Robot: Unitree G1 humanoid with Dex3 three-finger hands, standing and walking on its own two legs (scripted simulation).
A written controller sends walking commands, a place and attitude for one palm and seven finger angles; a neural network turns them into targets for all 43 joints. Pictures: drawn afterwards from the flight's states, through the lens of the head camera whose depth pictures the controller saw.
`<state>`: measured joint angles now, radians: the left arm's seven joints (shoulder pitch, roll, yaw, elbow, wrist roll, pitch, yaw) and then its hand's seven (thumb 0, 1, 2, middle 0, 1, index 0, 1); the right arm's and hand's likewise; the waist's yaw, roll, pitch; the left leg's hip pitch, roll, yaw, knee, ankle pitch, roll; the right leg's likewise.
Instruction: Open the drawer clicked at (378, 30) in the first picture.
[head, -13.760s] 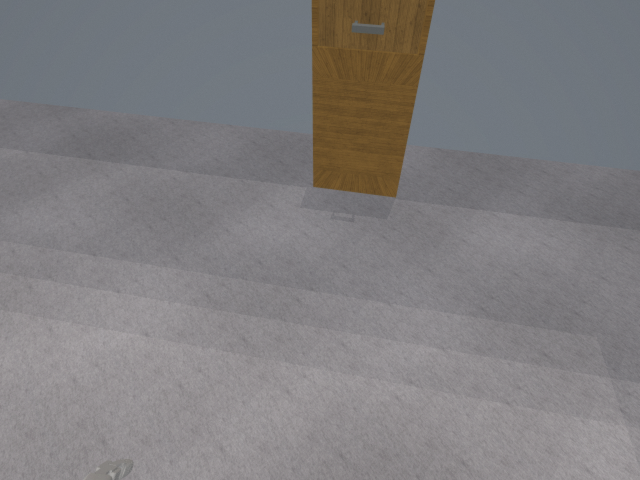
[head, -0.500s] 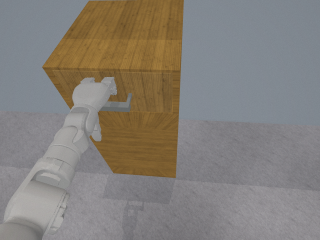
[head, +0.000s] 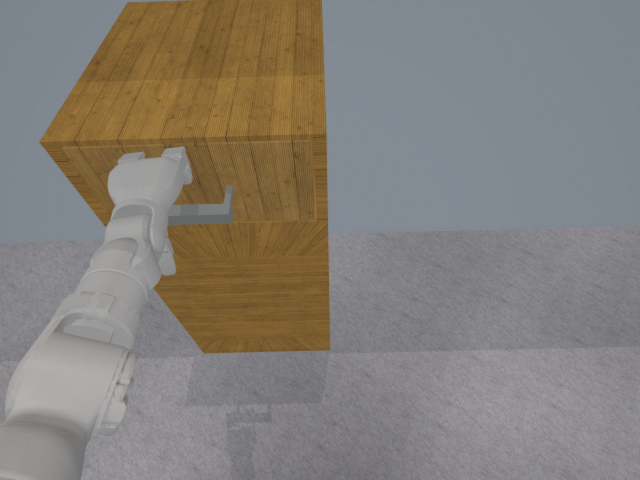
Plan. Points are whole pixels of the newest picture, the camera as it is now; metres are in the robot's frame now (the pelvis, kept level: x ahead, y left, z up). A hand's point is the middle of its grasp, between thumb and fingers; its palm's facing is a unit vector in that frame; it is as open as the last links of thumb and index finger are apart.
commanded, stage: move the hooked fingers above the handle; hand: left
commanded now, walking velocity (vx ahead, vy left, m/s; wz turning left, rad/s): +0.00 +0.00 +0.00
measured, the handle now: (198, 203) +0.53 +0.18 +0.01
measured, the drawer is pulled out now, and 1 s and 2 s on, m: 0.00 0.00 0.00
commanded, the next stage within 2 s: none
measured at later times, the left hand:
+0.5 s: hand (188, 188) +0.48 +0.16 +0.08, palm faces +0.01 +0.00 -1.00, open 13.5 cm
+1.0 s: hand (167, 187) +0.49 +0.19 +0.09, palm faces +0.09 +0.00 -1.00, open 13.6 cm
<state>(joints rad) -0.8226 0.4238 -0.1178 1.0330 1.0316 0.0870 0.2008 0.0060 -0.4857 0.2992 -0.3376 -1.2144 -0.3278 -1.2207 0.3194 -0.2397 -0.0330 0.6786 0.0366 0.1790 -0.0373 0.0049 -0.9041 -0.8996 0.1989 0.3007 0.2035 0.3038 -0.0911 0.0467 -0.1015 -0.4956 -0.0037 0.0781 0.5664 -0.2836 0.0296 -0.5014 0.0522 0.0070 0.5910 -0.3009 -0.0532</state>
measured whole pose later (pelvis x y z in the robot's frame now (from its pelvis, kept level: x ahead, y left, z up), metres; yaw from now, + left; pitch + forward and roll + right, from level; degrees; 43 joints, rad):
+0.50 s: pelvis +0.00 +0.01 +0.00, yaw +0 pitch +13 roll +1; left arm -0.91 0.33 -0.16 1.06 1.06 0.14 0.26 0.00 -0.49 0.30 -0.36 -1.24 -0.36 -1.30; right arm 0.26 -0.23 0.00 0.68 0.04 0.21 -0.03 0.00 -0.90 -0.90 0.20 0.30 0.20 0.30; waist -0.09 0.05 -0.13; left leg -0.51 -0.01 0.08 0.59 -0.30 0.04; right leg -0.52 0.04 0.01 0.61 -0.31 -0.04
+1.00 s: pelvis +0.00 +0.01 -0.01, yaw +1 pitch +14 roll +0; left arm -0.89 0.38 -0.15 1.00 1.04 0.07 0.32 0.00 -0.49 0.30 -0.32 -1.20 -0.35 -1.25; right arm 0.29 -0.26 -0.05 0.72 0.02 0.16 0.00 0.00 -0.91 -0.90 0.20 0.30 0.20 0.30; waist -0.08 0.05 -0.13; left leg -0.57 -0.01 0.05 0.64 -0.32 0.04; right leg -0.56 0.04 -0.02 0.64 -0.33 -0.05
